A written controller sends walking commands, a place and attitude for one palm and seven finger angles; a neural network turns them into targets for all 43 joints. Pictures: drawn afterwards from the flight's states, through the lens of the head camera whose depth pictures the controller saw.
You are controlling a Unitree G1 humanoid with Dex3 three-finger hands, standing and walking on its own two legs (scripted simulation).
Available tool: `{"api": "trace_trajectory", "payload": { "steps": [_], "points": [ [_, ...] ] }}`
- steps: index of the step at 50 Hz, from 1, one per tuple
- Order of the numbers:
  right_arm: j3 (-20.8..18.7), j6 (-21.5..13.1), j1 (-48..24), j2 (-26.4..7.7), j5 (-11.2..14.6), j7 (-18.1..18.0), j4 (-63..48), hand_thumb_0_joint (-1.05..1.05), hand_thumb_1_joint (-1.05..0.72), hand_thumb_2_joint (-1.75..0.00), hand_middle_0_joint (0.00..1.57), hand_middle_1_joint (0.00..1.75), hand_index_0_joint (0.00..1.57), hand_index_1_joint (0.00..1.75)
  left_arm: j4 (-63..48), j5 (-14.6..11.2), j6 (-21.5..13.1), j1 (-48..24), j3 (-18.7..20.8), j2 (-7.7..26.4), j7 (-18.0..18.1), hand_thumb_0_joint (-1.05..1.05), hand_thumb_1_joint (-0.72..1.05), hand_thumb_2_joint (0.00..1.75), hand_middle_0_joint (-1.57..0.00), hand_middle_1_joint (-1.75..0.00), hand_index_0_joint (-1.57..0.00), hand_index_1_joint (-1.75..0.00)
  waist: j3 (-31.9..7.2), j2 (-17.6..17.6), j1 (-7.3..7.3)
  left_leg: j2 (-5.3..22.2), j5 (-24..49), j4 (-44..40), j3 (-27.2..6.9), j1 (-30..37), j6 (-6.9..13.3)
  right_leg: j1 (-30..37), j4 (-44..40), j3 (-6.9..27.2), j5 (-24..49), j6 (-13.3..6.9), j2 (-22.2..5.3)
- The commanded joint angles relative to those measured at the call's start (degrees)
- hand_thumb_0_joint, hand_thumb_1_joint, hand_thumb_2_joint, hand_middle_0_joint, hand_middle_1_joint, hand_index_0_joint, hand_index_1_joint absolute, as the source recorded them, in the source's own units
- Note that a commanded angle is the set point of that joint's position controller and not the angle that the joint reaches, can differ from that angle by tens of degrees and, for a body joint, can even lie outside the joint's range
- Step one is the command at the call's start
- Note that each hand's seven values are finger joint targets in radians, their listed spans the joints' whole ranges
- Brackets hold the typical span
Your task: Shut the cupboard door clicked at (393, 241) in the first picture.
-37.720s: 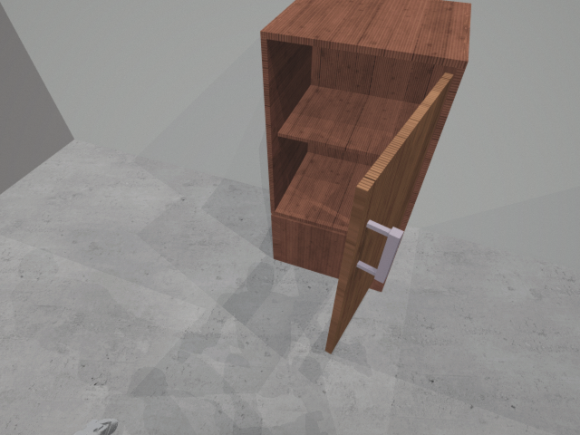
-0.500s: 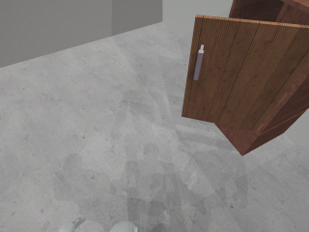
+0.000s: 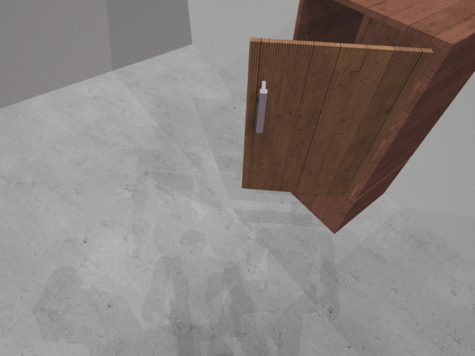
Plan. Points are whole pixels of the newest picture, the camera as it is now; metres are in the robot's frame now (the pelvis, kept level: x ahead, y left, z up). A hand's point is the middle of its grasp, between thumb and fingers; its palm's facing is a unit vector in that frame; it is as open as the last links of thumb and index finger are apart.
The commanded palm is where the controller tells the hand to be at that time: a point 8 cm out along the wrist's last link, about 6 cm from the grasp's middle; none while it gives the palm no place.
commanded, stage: take the last steps up to it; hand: left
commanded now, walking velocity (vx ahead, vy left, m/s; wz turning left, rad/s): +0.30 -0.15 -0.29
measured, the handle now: (261, 107) +0.72 -0.03 -0.03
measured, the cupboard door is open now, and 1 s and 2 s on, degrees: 48 48 48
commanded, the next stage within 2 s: come to a stop and stand still in 0.66 s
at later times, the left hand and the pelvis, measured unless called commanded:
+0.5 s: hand (158, 352) +0.15 +0.17 -0.19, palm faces -0.11 -0.99 -0.13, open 7.4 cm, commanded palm none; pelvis +0.12 -0.02 -0.01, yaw -7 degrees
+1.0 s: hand (233, 248) +0.37 +0.03 -0.17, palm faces -0.15 -0.97 -0.20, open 7.3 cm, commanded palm none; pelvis +0.24 -0.13 +0.00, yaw -8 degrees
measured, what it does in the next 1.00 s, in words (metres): walks ahead: right foot, then left foot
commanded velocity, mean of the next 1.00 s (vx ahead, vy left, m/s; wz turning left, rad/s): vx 0.10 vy -0.04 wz -0.09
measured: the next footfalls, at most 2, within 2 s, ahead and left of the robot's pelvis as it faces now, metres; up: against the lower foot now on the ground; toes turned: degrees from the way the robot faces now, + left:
right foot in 0.06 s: +0.02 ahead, -0.12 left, +0.00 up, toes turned -4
left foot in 0.38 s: +0.19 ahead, +0.09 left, +0.00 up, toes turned +4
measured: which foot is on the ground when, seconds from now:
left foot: down 0.00-0.06, up 0.08-0.36, down 0.38-0.80, up 0.82-1.00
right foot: up 0.00-0.04, down 0.06-0.38, up 0.40-0.78, down 0.80-1.00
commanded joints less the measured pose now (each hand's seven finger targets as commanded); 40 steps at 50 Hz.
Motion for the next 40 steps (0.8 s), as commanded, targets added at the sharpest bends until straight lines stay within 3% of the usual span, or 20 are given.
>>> {"api": "trace_trajectory", "payload": {
  "steps": [1,2,3,4,5,7,9,13,15,17,18,19,20,23,27,34,36,38,39,40],
  "points": [
    [-4.13,-0.42,0.47,-12.01,0.16,-0.17,-1.89,0.0,-0.9,-0.9,0.2,0.3,0.2,0.3,-1.65,0.65,-1.71,6.21,1.84,5.35,-0.4,0.0,0.9,0.9,-0.2,-0.3,-0.2,-0.3,-4.48,1.95,2.64,8.66,-10.63,-3.37,-6.6,-5.75,2.73,13.97,-19.66,0.36,4.98,-2.53,-0.38],
    [-3.49,-0.55,-0.52,-9.0,0.67,0.16,-2.95,0.0,-0.9,-0.9,0.2,0.3,0.2,0.3,-1.0,1.19,-2.29,8.56,2.68,9.6,-0.04,0.0,0.9,0.9,-0.2,-0.3,-0.2,-0.3,-3.6,-9.47,4.13,2.16,-18.96,7.26,-0.9,-16.45,-0.27,19.6,-27.5,14.96,-6.06,-7.02,-9.88],
    [-2.65,-0.55,-6.55,-6.81,0.6,0.68,-6.0,0.0,-0.9,-0.9,0.2,0.3,0.2,0.3,-0.48,0.87,-2.3,11.14,3.29,13.47,0.45,0.0,0.9,0.9,-0.2,-0.3,-0.2,-0.3,0.52,-17.9,7.12,-3.44,-22.68,21.6,-0.33,-24.48,-1.81,17.09,-34.46,28.22,-10.84,-13.06,-18.69],
    [-2.95,-0.23,-9.04,-8.13,0.26,0.52,-6.68,0.0,-0.9,-0.9,0.2,0.3,0.2,0.3,-0.01,0.54,-2.88,11.78,3.18,11.48,1.22,0.0,0.9,0.9,-0.2,-0.3,-0.2,-0.3,2.52,-16.13,6.64,-2.17,-18.11,29.86,-5.82,-27.27,-1.4,14.19,-35.82,30.86,-11.19,-15.59,-19.43],
    [-3.23,-0.63,-9.09,-8.57,0.27,0.55,-5.95,0.0,-0.9,-0.9,0.2,0.3,0.2,0.3,-0.07,0.56,-3.33,9.45,2.9,10.24,1.38,0.0,0.9,0.9,-0.2,-0.3,-0.2,-0.3,4.41,-15.3,5.13,-1.24,-14.83,32.96,-7.82,-29.3,-1.4,13.74,-35.21,29.36,-8.62,-16.32,-17.77],
    [-3.39,-1.19,-6.05,-8.14,-0.14,1.18,-4.15,0.0,-0.9,-0.9,0.2,0.3,0.2,0.3,-0.72,0.51,-4.32,5.61,1.72,7.09,1.38,0.0,0.9,0.9,-0.2,-0.3,-0.2,-0.3,2.99,-9.43,1.72,-0.14,-8.72,32.28,-7.3,-25.1,-2.09,12.18,-31.36,17.72,3.96,-14.63,-13.48],
    [-3.22,-1.39,-3.99,-6.45,-0.19,1.5,-3.15,0.0,-0.9,-0.9,0.2,0.3,0.2,0.3,-0.34,0.55,-5.09,5.48,1.57,6.6,1.38,0.0,0.9,0.9,-0.2,-0.3,-0.2,-0.3,0.26,-7.58,0.79,-0.42,-6.1,28.44,-5.18,-20.94,-2.6,12.79,-29.48,12.35,13.48,-13.65,-11.47],
    [-2.91,-1.87,-4.97,-5.67,0.0,1.34,-4.21,0.0,-0.9,-0.9,0.2,0.3,0.2,0.3,1.25,0.79,-5.12,6.73,1.55,7.59,1.0,0.0,0.9,0.9,-0.2,-0.3,-0.2,-0.3,0.55,-8.07,1.0,-1.4,-4.94,16.35,-3.35,-15.91,-2.34,11.06,-28.69,12.47,16.03,-14.07,-11.32],
    [-2.94,-2.63,-1.81,-5.68,0.07,1.01,-3.46,0.0,-0.9,-0.9,0.2,0.3,0.2,0.3,1.58,0.82,-4.93,5.24,1.84,8.0,0.78,0.0,0.9,0.9,-0.2,-0.3,-0.2,-0.3,-0.49,-7.16,-0.69,-2.51,-2.91,8.49,-2.04,-9.41,-1.79,10.37,-25.71,11.91,16.62,-13.18,-10.22],
    [-3.22,-3.69,6.71,-8.06,-0.32,0.2,-0.12,0.0,-0.9,-0.9,0.2,0.3,0.2,0.3,1.78,-0.06,-4.65,4.12,1.8,6.92,0.5,0.0,0.9,0.9,-0.2,-0.3,-0.2,-0.3,-3.93,-2.37,-4.38,-3.05,5.48,-2.61,-1.97,7.76,-1.69,3.75,-13.22,8.5,19.64,-9.94,-5.85],
    [-4.46,-4.28,13.35,-13.82,-1.18,-0.44,1.54,0.0,-0.9,-0.9,0.2,0.3,0.2,0.3,1.2,-0.35,-4.54,6.77,1.21,3.65,0.01,0.0,0.9,0.9,-0.2,-0.3,-0.2,-0.3,-8.64,10.5,-6.23,9.04,2.65,-7.43,-18.94,20.23,2.37,-6.54,1.54,4.84,11.06,-6.2,-0.42],
    [-5.05,-4.04,18.79,-18.66,-1.41,-1.06,2.22,0.0,-0.9,-0.9,0.2,0.3,0.2,0.3,-0.62,-0.1,-4.58,6.11,0.38,2.74,-0.37,0.0,0.9,0.9,-0.2,-0.3,-0.2,-0.3,-9.97,17.98,-7.36,23.26,1.44,-13.03,-38.23,24.86,8.86,-17.35,18.46,1.82,-8.69,-4.0,3.39],
    [-4.7,-3.61,17.02,-18.22,-1.06,-1.42,2.36,0.0,-0.9,-0.9,0.2,0.3,0.2,0.3,-1.08,0.83,-4.13,3.27,0.86,5.19,-0.22,0.0,0.9,0.9,-0.2,-0.3,-0.2,-0.3,-7.57,12.06,-6.82,24.9,-1.72,-15.63,-38.57,19.29,9.68,-20.01,26.91,6.9,-7.8,-3.95,1.02],
    [-2.84,-4.13,7.85,-11.4,-0.78,-1.55,0.06,0.0,-0.9,-0.9,0.2,0.3,0.2,0.3,-0.65,1.27,-3.41,0.33,1.52,3.81,-1.31,0.0,0.9,0.9,-0.2,-0.3,-0.2,-0.3,2.62,6.32,-2.11,18.63,3.77,-17.55,-23.98,5.19,7.32,-19.54,29.47,6.79,4.06,-2.04,-3.74],
    [-2.88,-4.73,6.98,-10.73,-0.48,-1.24,1.09,0.0,-0.9,-0.9,0.2,0.3,0.2,0.3,0.03,0.83,-2.22,2.34,0.94,1.54,-1.64,0.0,0.9,0.9,-0.2,-0.3,-0.2,-0.3,-1.27,6.96,-0.11,14.05,17.23,-15.74,-8.64,8.02,6.31,-16.95,20.42,3.68,9.31,-0.25,-4.01],
    [-4.01,-3.35,7.23,-10.82,-0.65,-0.15,2.65,0.0,-0.9,-0.9,0.2,0.3,0.2,0.3,-2.24,0.69,-2.6,-4.59,0.24,1.83,-1.54,0.0,0.9,0.9,-0.2,-0.3,-0.2,-0.3,2.37,8.15,-1.22,12.75,15.64,-14.41,-4.2,3.27,5.67,-8.08,-0.81,-1.92,13.42,-0.58,-3.05],
    [-4.51,-2.9,5.81,-11.92,-0.59,-0.06,2.6,0.0,-0.9,-0.9,0.2,0.3,0.2,0.3,-1.72,0.74,-2.92,-2.49,0.52,2.3,-1.5,0.0,0.9,0.9,-0.2,-0.3,-0.2,-0.3,0.55,8.85,0.08,12.92,12.78,-11.77,-4.2,2.73,5.0,-1.84,-5.07,-2.79,14.42,-1.03,-2.07],
    [-4.37,-2.5,5.38,-11.21,-0.15,0.24,2.99,0.0,-0.9,-0.9,0.2,0.3,0.2,0.3,1.05,0.76,-4.01,5.84,1.22,4.86,-1.05,0.0,0.9,0.9,-0.2,-0.3,-0.2,-0.3,-3.25,4.03,4.03,8.64,13.32,-1.09,-1.15,-0.06,2.1,11.59,-13.16,-3.45,16.8,-1.86,-0.35],
    [-3.57,-2.42,5.93,-8.01,0.27,0.82,3.0,0.0,-0.9,-0.9,0.2,0.3,0.2,0.3,2.89,1.01,-5.03,11.75,1.82,8.75,-0.14,0.0,0.9,0.9,-0.2,-0.3,-0.2,-0.3,-5.89,-5.0,6.69,3.06,5.87,12.36,2.21,-7.76,-0.17,21.24,-16.98,4.28,22.88,-3.66,-7.21],
    [-2.19,-2.23,7.07,-2.37,0.98,0.79,1.45,0.0,-0.9,-0.9,0.2,0.3,0.2,0.3,4.4,0.8,-5.84,15.51,2.55,12.95,0.92,0.0,0.9,0.9,-0.2,-0.3,-0.2,-0.3,-9.8,-18.29,6.48,-4.44,-21.59,26.9,0.46,-14.75,-1.42,25.21,-20.81,19.26,42.81,-8.21,-20.82]
  ]
}}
